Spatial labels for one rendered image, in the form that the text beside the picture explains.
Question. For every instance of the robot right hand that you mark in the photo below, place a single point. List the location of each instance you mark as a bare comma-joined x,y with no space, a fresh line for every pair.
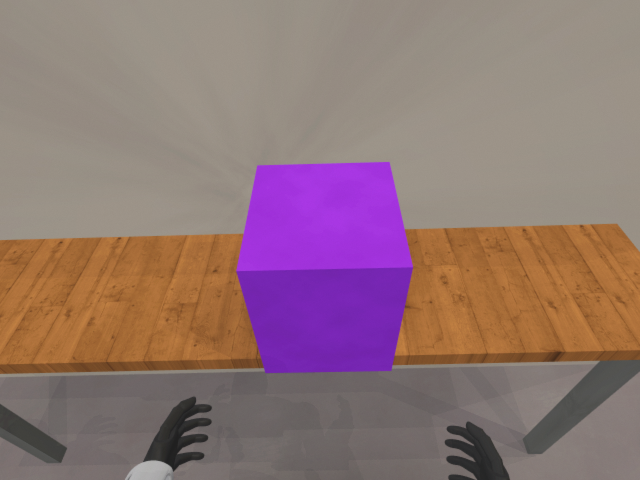
488,464

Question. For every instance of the robot left hand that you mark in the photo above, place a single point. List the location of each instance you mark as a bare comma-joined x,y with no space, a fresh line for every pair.
168,441

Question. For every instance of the left robot forearm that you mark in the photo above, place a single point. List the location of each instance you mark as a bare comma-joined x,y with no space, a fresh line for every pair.
151,470

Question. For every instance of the carton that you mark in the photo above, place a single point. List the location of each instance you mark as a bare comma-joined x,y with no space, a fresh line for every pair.
325,267

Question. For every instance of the table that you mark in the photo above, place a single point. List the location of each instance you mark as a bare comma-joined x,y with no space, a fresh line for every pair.
477,295

